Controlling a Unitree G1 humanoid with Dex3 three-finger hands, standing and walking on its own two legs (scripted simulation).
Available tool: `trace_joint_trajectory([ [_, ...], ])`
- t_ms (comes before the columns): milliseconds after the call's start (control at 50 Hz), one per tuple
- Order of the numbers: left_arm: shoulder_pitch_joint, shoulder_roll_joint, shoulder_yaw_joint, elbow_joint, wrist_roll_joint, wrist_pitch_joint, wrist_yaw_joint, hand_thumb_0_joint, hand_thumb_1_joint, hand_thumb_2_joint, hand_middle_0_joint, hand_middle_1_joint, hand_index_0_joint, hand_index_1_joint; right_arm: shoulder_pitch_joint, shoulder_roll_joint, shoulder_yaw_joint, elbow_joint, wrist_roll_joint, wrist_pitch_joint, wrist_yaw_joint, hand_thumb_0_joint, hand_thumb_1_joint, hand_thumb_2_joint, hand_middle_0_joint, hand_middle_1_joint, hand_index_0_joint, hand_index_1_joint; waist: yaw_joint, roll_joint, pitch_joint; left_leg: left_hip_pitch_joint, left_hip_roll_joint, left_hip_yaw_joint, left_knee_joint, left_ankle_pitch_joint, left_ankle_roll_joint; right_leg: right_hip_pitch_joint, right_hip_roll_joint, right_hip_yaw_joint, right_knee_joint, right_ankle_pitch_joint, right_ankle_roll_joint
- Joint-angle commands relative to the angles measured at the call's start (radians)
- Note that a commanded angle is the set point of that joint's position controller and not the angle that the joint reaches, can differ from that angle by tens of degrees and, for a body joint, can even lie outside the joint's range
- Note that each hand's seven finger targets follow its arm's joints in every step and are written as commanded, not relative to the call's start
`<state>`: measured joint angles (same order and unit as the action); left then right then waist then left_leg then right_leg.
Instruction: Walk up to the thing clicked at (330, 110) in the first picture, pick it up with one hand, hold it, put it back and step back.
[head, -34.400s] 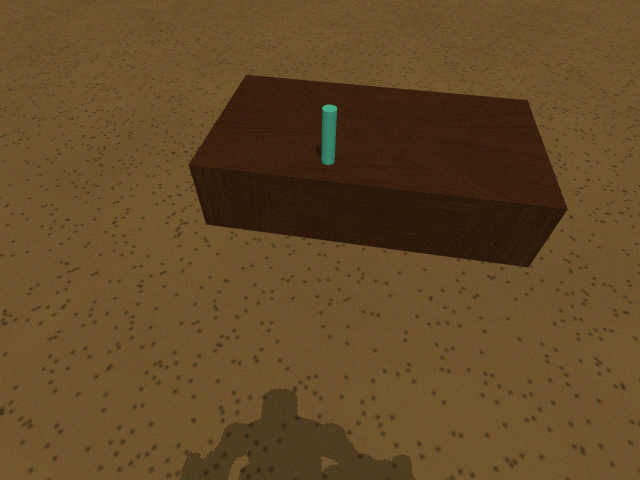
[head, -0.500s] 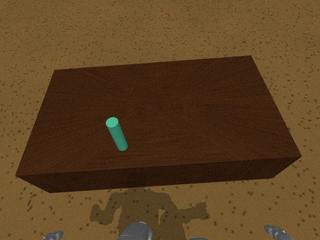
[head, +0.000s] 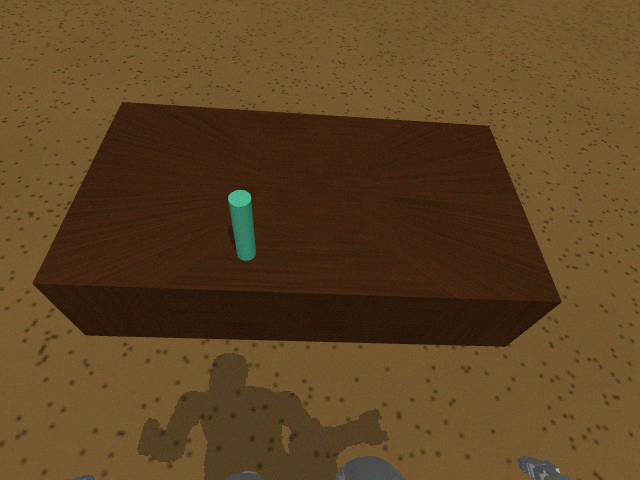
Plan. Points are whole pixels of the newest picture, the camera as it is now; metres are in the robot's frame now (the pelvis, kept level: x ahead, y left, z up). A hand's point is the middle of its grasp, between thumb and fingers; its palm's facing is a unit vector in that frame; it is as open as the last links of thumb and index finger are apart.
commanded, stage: step back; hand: left
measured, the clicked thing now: (243, 228) +0.71 +0.20 -0.33
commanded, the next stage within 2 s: none
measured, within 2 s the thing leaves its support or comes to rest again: neither
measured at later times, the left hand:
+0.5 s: hand out of the picture -0.04 +0.24 -0.13, palm faces +0.01 -0.88 -0.47, open 7.4 cm
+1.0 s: hand out of the picture -0.28 +0.22 -0.15, palm faces -0.02 -0.90 -0.43, open 7.4 cm
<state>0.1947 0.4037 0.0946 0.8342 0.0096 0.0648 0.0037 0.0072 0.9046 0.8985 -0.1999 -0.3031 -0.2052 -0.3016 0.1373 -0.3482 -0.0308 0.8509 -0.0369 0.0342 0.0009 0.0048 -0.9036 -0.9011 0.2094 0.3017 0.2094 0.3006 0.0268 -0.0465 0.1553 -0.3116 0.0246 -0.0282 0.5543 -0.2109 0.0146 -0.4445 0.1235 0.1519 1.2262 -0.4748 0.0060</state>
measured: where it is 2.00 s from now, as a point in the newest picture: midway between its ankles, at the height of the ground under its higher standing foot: outside the picture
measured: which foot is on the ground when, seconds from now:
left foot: down 0.00-0.20, up 0.22-0.54, down 0.56-0.94, up 0.96-1.00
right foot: up 0.00-0.16, down 0.18-0.58, up 0.60-0.90, down 0.92-1.00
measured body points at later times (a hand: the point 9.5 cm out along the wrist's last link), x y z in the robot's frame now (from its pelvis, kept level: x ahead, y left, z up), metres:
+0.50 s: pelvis -0.16 -0.04 -0.01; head -0.09 -0.06 +0.43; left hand -0.04 +0.29 -0.10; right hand -0.08 -0.35 -0.15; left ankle -0.20 +0.10 -0.70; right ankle -0.11 -0.15 -0.73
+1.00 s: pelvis -0.33 -0.05 -0.01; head -0.28 -0.07 +0.43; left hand -0.28 +0.27 -0.12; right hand -0.17 -0.36 -0.13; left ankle -0.24 +0.08 -0.71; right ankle -0.35 -0.17 -0.73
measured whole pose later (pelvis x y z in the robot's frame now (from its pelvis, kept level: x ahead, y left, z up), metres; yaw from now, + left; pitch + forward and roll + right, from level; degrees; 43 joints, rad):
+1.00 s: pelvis -0.33 -0.05 -0.01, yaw -2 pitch -3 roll -1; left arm 0.22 0.35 0.05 0.91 0.04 0.02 0.01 0.01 0.90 0.90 -0.20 -0.30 -0.21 -0.30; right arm 0.05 -0.41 -0.06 0.81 -0.02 0.10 0.00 0.00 -0.91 -0.90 0.21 0.30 0.21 0.30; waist 0.05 0.07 0.17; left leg -0.50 0.00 -0.10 0.86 -0.41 0.00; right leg -0.24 0.02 0.00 0.66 -0.38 -0.02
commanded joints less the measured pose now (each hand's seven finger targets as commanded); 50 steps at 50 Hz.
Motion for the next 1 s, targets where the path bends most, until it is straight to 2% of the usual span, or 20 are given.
trace_joint_trajectory([
  [0, 0.027, 0.150, 0.038, -0.077, 0.008, -0.037, 0.010, 0.000, 0.900, 0.900, -0.200, -0.300, -0.200, -0.300, -0.002, -0.250, -0.083, -0.097, 0.012, -0.027, -0.024, 0.000, -0.900, -0.900, 0.200, 0.300, 0.200, 0.300, -0.041, 0.218, -0.181, 0.261, 0.203, -0.170, -0.123, 0.248, 0.232, -0.047, -0.054, -0.017, -0.188, -0.021, 0.045],
  [80, 0.069, 0.147, 0.032, -0.052, 0.005, -0.044, 0.010, 0.000, 0.900, 0.900, -0.200, -0.300, -0.200, -0.300, -0.006, -0.292, -0.094, -0.112, 0.005, -0.006, -0.019, 0.000, -0.900, -0.900, 0.200, 0.300, 0.200, 0.300, -0.048, 0.282, -0.241, 0.244, 0.215, -0.173, -0.081, 0.225, 0.215, 0.111, -0.109, -0.104, -0.530, -0.017, 0.032],
  [140, 0.208, 0.146, 0.038, 0.025, 0.013, -0.051, 0.008, 0.000, 0.900, 0.900, -0.200, -0.300, -0.200, -0.300, -0.067, -0.302, -0.094, -0.128, 0.018, 0.016, -0.015, 0.000, -0.900, -0.900, 0.200, 0.300, 0.200, 0.300, 0.016, 0.260, -0.270, 0.093, 0.165, -0.124, 0.005, 0.152, 0.142, 0.306, -0.103, -0.166, -0.834, 0.215, -0.014],
  [180, 0.145, 0.287, 0.077, -0.009, 0.040, -0.057, 0.006, 0.000, 0.900, 0.900, -0.200, -0.300, -0.200, -0.300, -0.051, -0.201, -0.066, -0.148, 0.036, 0.017, -0.015, 0.000, -0.900, -0.900, 0.200, 0.300, 0.200, 0.300, 0.000, -0.137, -0.167, -0.278, -0.081, -0.052, 0.259, -0.262, 0.005, 0.310, -0.362, 0.285, -0.894, 0.139, -0.115],
  [200, 0.047, 0.394, 0.093, -0.059, 0.043, -0.050, 0.008, 0.000, 0.900, 0.900, -0.200, -0.300, -0.200, -0.300, -0.112, -0.232, -0.083, -0.156, 0.030, 0.019, -0.035, 0.000, -0.900, -0.900, 0.200, 0.300, 0.200, 0.300, 0.060, -0.264, -0.096, -0.209, -0.119, -0.105, 0.500, -0.401, -0.030, 0.010, -0.556, 0.469, -0.992, 0.088, -0.295],
  [220, -0.019, 0.365, 0.087, -0.084, 0.032, -0.055, 0.014, 0.000, 0.900, 0.900, -0.200, -0.300, -0.200, -0.300, -0.098, -0.280, -0.102, -0.137, 0.032, 0.019, -0.035, 0.000, -0.900, -0.900, 0.200, 0.300, 0.200, 0.300, 0.025, -0.219, -0.009, -0.138, -0.073, -0.178, 0.623, -0.368, -0.032, -0.156, -0.578, 0.487, -1.031, 0.043, -0.309],
  [280, -0.152, 0.219, 0.056, -0.102, 0.030, -0.059, 0.021, 0.000, 0.900, 0.900, -0.200, -0.300, -0.200, -0.300, 0.042, -0.227, -0.077, -0.062, 0.043, 0.012, -0.027, 0.000, -0.900, -0.900, 0.200, 0.300, 0.200, 0.300, -0.081, -0.088, -0.044, -0.167, -0.168, -0.158, 0.681, -0.225, -0.013, 0.033, -0.319, 0.027, -0.840, 0.428, -0.165],
  [400, 0.051, 0.184, 0.053, -0.091, 0.031, -0.049, 0.042, 0.000, 0.900, 0.900, -0.200, -0.300, -0.200, -0.300, -0.003, -0.192, -0.053, -0.089, 0.024, -0.012, -0.037, 0.000, -0.900, -0.900, 0.200, 0.300, 0.200, 0.300, 0.053, -0.142, -0.176, -0.287, -0.108, -0.083, 0.398, -0.320, -0.048, 0.486, -0.360, 0.061, -0.710, 0.712, -0.209],
  [480, 0.009, 0.208, 0.051, -0.117, 0.015, -0.037, 0.047, 0.000, 0.900, 0.900, -0.200, -0.300, -0.200, -0.300, 0.076, -0.204, -0.064, -0.068, 0.016, -0.018, -0.033, 0.000, -0.900, -0.900, 0.200, 0.300, 0.200, 0.300, 0.026, -0.182, -0.270, -0.118, -0.048, -0.023, 0.112, -0.281, -0.020, 0.496, -0.401, 0.084, -0.638, 0.800, -0.206],
  [540, -0.072, 0.187, 0.025, -0.150, 0.001, -0.020, 0.037, 0.000, 0.900, 0.900, -0.200, -0.300, -0.200, -0.300, 0.146, -0.244, -0.090, -0.031, 0.005, -0.020, -0.030, 0.000, -0.900, -0.900, 0.200, 0.300, 0.200, 0.300, -0.028, -0.060, -0.284, 0.139, 0.006, -0.070, -0.174, 0.125, 0.025, 0.259, -0.323, 0.018, -0.521, 0.582, -0.110],
  [580, -0.090, 0.159, 0.021, -0.157, -0.010, -0.019, 0.043, 0.000, 0.900, 0.900, -0.200, -0.300, -0.200, -0.300, 0.053, -0.388, -0.111, -0.076, -0.008, -0.012, -0.015, 0.000, -0.900, -0.900, 0.200, 0.300, 0.200, 0.300, -0.029, 0.273, -0.234, 0.156, 0.321, -0.435, -0.170, 0.423, 0.237, -0.028, -0.050, -0.117, -0.206, -0.155, -0.024],
  [600, -0.125, 0.187, 0.036, -0.142, 0.003, -0.016, 0.055, 0.000, 0.900, 0.900, -0.200, -0.300, -0.200, -0.300, 0.052, -0.417, -0.115, -0.078, -0.009, -0.013, -0.014, 0.000, -0.900, -0.900, 0.200, 0.300, 0.200, 0.300, -0.073, 0.284, -0.201, -0.008, 0.384, -0.508, -0.201, 0.385, 0.313, 0.037, -0.055, -0.008, -0.045, -0.237, -0.017],
  [680, -0.019, 0.185, 0.039, -0.068, -0.013, -0.012, 0.036, 0.000, 0.900, 0.900, -0.200, -0.300, -0.200, -0.300, -0.095, -0.263, -0.073, -0.109, -0.012, -0.010, -0.024, 0.000, -0.900, -0.900, 0.200, 0.300, 0.200, 0.300, 0.022, 0.161, -0.102, -0.044, 0.192, -0.176, -0.178, 0.278, 0.199, 0.001, -0.015, 0.020, 0.101, -0.017, -0.022],
  [780, -0.003, 0.152, 0.015, -0.059, 0.000, -0.050, 0.032, 0.000, 0.900, 0.900, -0.200, -0.300, -0.200, -0.300, -0.035, -0.246, -0.077, -0.106, 0.000, 0.007, -0.014, 0.000, -0.900, -0.900, 0.200, 0.300, 0.200, 0.300, -0.030, 0.264, -0.158, 0.210, 0.202, -0.158, -0.082, 0.346, 0.237, 0.014, -0.105, -0.084, -0.341, -0.042, 0.034],
  [880, 0.103, 0.151, 0.015, 0.023, 0.010, -0.077, 0.038, 0.000, 0.900, 0.900, -0.200, -0.300, -0.200, -0.300, -0.051, -0.282, -0.081, -0.099, 0.022, 0.047, -0.001, 0.000, -0.900, -0.900, 0.200, 0.300, 0.200, 0.300, -0.009, 0.253, -0.301, 0.192, 0.143, -0.109, 0.073, 0.275, 0.141, 0.268, -0.095, -0.209, -0.876, 0.273, 0.005],
  [900, 0.106, 0.202, 0.028, 0.028, 0.023, -0.082, 0.039, 0.000, 0.900, 0.900, -0.200, -0.300, -0.200, -0.300, -0.063, -0.248, -0.070, -0.112, 0.027, 0.045, -0.001, 0.000, -0.900, -0.900, 0.200, 0.300, 0.200, 0.300, -0.003, 0.167, -0.283, 0.033, 0.098, -0.103, 0.115, 0.119, 0.097, 0.342, -0.156, -0.084, -0.833, 0.296, -0.022],
  [920, 0.108, 0.289, 0.054, 0.023, 0.040, -0.083, 0.037, 0.000, 0.900, 0.900, -0.200, -0.300, -0.200, -0.300, -0.070, -0.200, -0.058, -0.133, 0.030, 0.041, -0.001, 0.000, -0.900, -0.900, 0.200, 0.300, 0.200, 0.300, 0.009, -0.095, -0.234, -0.228, -0.049, -0.072, 0.261, -0.179, 0.025, 0.373, -0.346, 0.210, -0.860, 0.250, -0.097],
  [940, 0.040, 0.405, 0.079, -0.018, 0.043, -0.073, 0.041, 0.000, 0.900, 0.900, -0.200, -0.300, -0.200, -0.300, -0.125, -0.208, -0.071, -0.162, 0.018, 0.049, -0.015, 0.000, -0.900, -0.900, 0.200, 0.300, 0.200, 0.300, 0.071, -0.213, -0.151, -0.230, -0.113, -0.140, 0.508, -0.402, -0.028, 0.100, -0.592, 0.438, -0.954, 0.236, -0.304],
  [960, -0.036, 0.390, 0.077, -0.047, 0.029, -0.080, 0.053, 0.000, 0.900, 0.900, -0.200, -0.300, -0.200, -0.300, -0.117, -0.261, -0.100, -0.148, 0.025, 0.058, -0.019, 0.000, -0.900, -0.900, 0.200, 0.300, 0.200, 0.300, 0.037, -0.180, -0.059, -0.175, -0.045, -0.237, 0.681, -0.388, -0.034, -0.081, -0.641, 0.493, -1.000, 0.193, -0.342],
  [980, -0.082, 0.335, 0.060, -0.046, 0.032, -0.081, 0.053, 0.000, 0.900, 0.900, -0.200, -0.300, -0.200, -0.300, -0.081, -0.276, -0.097, -0.114, 0.022, 0.058, -0.011, 0.000, -0.900, -0.900, 0.200, 0.300, 0.200, 0.300, -0.007, -0.098, -0.045, -0.134, -0.064, -0.257, 0.719, -0.332, -0.025, -0.088, -0.569, 0.353, -0.957, 0.245, -0.296],
])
